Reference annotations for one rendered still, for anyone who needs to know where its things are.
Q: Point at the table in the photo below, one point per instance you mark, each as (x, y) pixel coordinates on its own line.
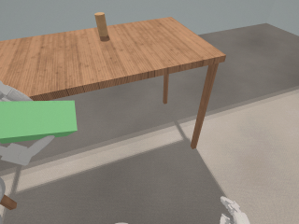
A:
(53, 66)

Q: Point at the robot left hand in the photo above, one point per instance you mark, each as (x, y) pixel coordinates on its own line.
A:
(17, 153)

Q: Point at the robot right hand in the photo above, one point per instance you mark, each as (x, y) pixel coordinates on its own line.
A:
(234, 209)

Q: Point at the sponge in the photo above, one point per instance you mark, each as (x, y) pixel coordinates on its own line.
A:
(32, 120)

